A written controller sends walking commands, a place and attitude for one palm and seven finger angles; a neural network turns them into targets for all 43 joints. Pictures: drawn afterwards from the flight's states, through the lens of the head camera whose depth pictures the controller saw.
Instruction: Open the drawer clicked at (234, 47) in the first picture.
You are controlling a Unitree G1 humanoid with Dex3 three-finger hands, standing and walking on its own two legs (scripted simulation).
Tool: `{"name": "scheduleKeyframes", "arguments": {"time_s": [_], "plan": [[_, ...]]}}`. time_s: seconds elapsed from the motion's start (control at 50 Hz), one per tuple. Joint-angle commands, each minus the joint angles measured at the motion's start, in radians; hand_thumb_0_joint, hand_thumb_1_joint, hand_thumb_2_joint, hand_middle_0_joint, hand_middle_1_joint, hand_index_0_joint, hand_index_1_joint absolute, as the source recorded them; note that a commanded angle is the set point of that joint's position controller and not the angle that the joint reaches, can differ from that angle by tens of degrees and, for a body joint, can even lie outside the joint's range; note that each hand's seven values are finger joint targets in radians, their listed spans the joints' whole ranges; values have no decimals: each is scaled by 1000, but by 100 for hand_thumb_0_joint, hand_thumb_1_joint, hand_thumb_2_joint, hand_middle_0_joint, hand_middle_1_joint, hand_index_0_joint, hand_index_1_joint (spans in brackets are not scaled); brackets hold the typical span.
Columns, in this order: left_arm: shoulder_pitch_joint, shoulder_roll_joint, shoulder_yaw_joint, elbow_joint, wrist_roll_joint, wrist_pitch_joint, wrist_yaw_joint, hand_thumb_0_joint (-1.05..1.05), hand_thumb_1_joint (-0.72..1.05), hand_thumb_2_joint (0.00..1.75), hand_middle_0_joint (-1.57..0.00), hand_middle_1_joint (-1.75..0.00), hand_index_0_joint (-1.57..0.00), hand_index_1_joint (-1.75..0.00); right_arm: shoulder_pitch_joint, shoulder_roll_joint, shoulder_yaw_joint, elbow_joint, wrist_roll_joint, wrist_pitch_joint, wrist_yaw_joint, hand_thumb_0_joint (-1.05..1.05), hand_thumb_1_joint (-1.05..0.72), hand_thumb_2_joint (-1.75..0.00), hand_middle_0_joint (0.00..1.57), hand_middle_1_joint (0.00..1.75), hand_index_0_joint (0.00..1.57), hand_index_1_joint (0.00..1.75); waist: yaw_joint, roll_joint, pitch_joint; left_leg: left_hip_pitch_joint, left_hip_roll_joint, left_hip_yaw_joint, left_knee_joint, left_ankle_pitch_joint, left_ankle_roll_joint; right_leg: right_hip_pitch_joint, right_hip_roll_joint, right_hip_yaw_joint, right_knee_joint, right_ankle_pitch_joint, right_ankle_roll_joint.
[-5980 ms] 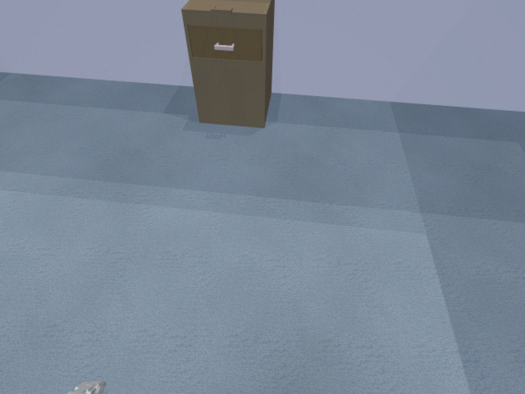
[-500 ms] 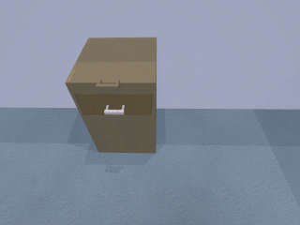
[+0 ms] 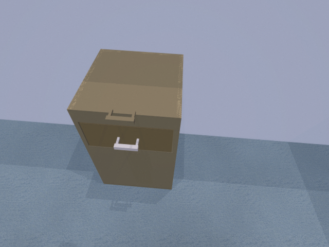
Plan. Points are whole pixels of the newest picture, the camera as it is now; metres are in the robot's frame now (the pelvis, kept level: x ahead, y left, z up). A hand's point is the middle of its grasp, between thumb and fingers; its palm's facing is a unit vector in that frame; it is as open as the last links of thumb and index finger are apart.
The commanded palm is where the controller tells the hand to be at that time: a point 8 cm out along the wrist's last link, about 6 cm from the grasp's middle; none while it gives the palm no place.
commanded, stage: come to a stop and stand still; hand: left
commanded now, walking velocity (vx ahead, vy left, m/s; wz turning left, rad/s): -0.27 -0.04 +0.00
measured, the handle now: (127, 143) +0.54 +0.20 -0.24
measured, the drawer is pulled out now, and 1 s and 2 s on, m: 0.00 0.00 0.00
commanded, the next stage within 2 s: look again from close up in 1.14 s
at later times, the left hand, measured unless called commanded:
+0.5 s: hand out of the picture +0.10 +0.19 -0.17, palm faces +0.08 -0.97 -0.24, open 7.4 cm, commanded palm none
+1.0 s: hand out of the picture -0.01 +0.15 -0.17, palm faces +0.05 -0.98 -0.19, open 7.4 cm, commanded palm none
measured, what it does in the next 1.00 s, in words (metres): steps on the spot: right foot, then left foot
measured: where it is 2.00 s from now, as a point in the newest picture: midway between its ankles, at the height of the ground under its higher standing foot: outside the picture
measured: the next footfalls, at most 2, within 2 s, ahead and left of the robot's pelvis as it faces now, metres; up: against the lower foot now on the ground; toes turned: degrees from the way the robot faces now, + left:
right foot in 0.12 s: +0.11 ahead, -0.13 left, +0.00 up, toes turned -5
left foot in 0.50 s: +0.03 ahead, +0.12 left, +0.00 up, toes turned +1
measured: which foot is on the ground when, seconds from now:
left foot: down 0.00-0.18, up 0.20-0.48, down 0.50-1.00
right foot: up 0.00-0.10, down 0.12-0.52, up 0.54-0.74, down 0.76-1.00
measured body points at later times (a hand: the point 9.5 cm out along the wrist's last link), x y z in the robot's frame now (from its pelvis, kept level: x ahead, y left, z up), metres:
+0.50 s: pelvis +0.02 +0.00 +0.00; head +0.06 -0.01 +0.45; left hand +0.09 +0.24 -0.15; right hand +0.09 -0.25 -0.15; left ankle +0.00 +0.12 -0.73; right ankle +0.07 -0.12 -0.73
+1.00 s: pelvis +0.00 -0.01 +0.01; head +0.01 -0.03 +0.46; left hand -0.01 +0.20 -0.15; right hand +0.02 -0.24 -0.16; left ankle +0.00 +0.12 -0.73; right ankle -0.02 -0.10 -0.73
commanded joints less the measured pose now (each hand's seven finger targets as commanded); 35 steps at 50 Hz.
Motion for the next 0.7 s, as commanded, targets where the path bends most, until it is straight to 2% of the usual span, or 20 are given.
{"name": "scheduleKeyframes", "arguments": {"time_s": [0.0,0.06,0.08,0.1,0.12,0.14,0.16,0.22,0.28,0.38,0.44,0.46,0.48,0.5,0.52,0.54,0.58,0.6,0.64,0.68], "plan": [[68,-14,-17,-35,-8,6,21,0,90,90,-20,-30,-20,-30,32,-109,-1,-21,3,4,-4,0,-90,-90,20,30,20,30,0,70,-26,-32,257,-181,-218,326,134,104,-16,21,-267,60,32],[110,24,-19,-19,-5,7,30,0,90,90,-20,-30,-20,-30,13,-115,-2,2,14,22,-6,0,-90,-90,20,30,20,30,28,85,-51,-23,200,-123,-104,269,64,242,-1,-2,-547,288,48],[104,75,-14,-20,-2,1,34,0,90,90,-20,-30,-20,-30,18,-93,0,9,20,28,-5,0,-90,-90,20,30,20,30,23,26,-43,-20,143,-102,-51,170,10,247,-39,80,-626,424,34],[57,128,-11,-41,-1,-3,38,0,90,90,-20,-30,-20,-30,51,-74,1,10,27,36,1,0,-90,-90,20,30,20,30,-11,-31,-33,-39,92,-98,-30,50,-26,230,-116,173,-634,577,-5],[26,156,-4,-51,-3,-1,39,0,90,90,-20,-30,-20,-30,68,-60,-1,18,25,48,4,0,-90,-90,20,30,20,30,-28,-41,-18,-14,60,-82,-1,-11,-46,192,-185,212,-626,690,-52],[8,189,7,-55,-6,-1,42,0,90,90,-20,-30,-20,-30,93,-59,-5,28,22,66,2,0,-90,-90,20,30,20,30,-35,-153,-54,2,40,-57,74,-70,-61,205,-219,238,-638,792,-89],[8,189,10,-57,-8,2,45,0,90,90,-20,-30,-20,-30,85,-71,-13,26,19,79,0,0,-90,-90,20,30,20,30,-18,-187,-53,-14,26,-57,174,-207,-68,212,-254,251,-660,914,-125],[-22,191,27,-73,0,19,58,0,90,90,-20,-30,-20,-30,59,-75,-23,9,22,96,-6,0,-90,-90,20,30,20,30,4,-108,-61,-124,10,-141,453,-344,-66,277,-302,251,-643,1065,-207],[-65,209,44,-106,7,27,60,0,90,90,-20,-30,-20,-30,25,-83,-29,-19,21,104,-4,0,-90,-90,20,30,20,30,11,-92,-91,-165,5,-175,494,-352,-80,323,-294,205,-635,1022,-205],[-106,219,52,-130,9,36,54,0,90,90,-20,-30,-20,-30,45,-76,-27,-37,19,99,4,0,-90,-90,20,30,20,30,2,-151,-136,-77,-2,-132,249,-253,-86,330,-234,167,-630,841,-165],[-143,205,48,-135,-2,43,50,0,90,90,-20,-30,-20,-30,132,-78,-22,-13,14,85,6,0,-90,-90,20,30,20,30,-46,-138,-136,115,7,-95,-56,1,-76,209,-175,128,-585,548,-79],[-135,171,38,-141,-8,47,46,0,90,90,-20,-30,-20,-30,133,-111,-22,-13,10,76,7,0,-90,-90,20,30,20,30,-41,-31,-126,167,61,-145,-124,75,-59,145,-111,97,-521,403,-39],[-115,116,28,-153,-12,52,39,0,90,90,-20,-30,-20,-30,100,-175,-31,-38,0,69,7,0,-90,-90,20,30,20,30,-22,201,-92,119,230,-331,-187,212,3,63,-11,18,-438,151,15],[-135,97,20,-159,-9,55,39,0,90,90,-20,-30,-20,-30,41,-203,-28,-69,-2,73,8,0,-90,-90,20,30,20,30,-17,246,-25,-32,321,-398,-245,206,72,74,29,8,-319,-53,28],[-159,102,21,-154,-7,66,39,0,90,90,-20,-30,-20,-30,3,-193,-24,-72,-5,69,-2,0,-90,-90,20,30,20,30,-22,269,6,-100,309,-412,-298,129,103,75,35,63,-213,-91,30],[-151,109,25,-139,-5,72,36,0,90,90,-20,-30,-20,-30,-31,-182,-17,-69,-6,70,-11,0,-90,-90,20,30,20,30,-4,255,34,-114,275,-368,-292,104,106,67,37,98,-140,-63,24],[-89,107,21,-105,-6,66,30,0,90,90,-20,-30,-20,-30,-71,-165,-7,-70,-2,69,-12,0,-90,-90,20,30,20,30,21,221,18,-44,224,-288,-251,138,105,51,40,91,-114,-23,27],[-74,100,15,-95,-6,58,28,0,90,90,-20,-30,-20,-30,-64,-162,-7,-65,1,65,-12,0,-90,-90,20,30,20,30,19,183,-4,17,219,-267,-231,191,108,41,36,77,-157,-21,31],[-92,85,-1,-97,-10,47,28,0,90,90,-20,-30,-20,-30,-17,-169,-10,-39,2,60,-11,0,-90,-90,20,30,20,30,-7,185,-31,115,225,-264,-199,303,114,64,27,52,-303,-34,41],[-71,81,-10,-82,-14,36,31,0,90,90,-20,-30,-20,-30,23,-164,-12,-12,8,57,-10,0,-90,-90,20,30,20,30,-15,168,-60,173,203,-250,-142,402,95,133,34,34,-499,56,46]]}}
